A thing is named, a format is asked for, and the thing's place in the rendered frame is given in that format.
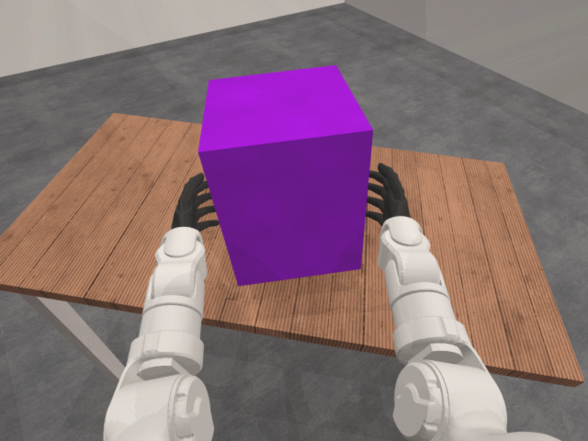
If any carton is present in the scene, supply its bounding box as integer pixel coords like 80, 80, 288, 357
198, 65, 373, 286

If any robot right forearm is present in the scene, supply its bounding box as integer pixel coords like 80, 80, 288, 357
378, 216, 507, 425

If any table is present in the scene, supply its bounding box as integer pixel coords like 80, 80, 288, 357
0, 113, 585, 387

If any right robot upper arm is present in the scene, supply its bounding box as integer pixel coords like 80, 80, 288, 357
393, 359, 560, 441

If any left robot upper arm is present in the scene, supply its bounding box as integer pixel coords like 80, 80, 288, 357
105, 373, 214, 441

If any robot left forearm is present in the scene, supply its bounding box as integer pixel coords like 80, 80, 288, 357
104, 227, 208, 441

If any robot left hand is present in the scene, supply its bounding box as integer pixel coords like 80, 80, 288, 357
171, 173, 220, 232

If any robot right hand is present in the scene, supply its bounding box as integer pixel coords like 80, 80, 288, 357
366, 163, 411, 227

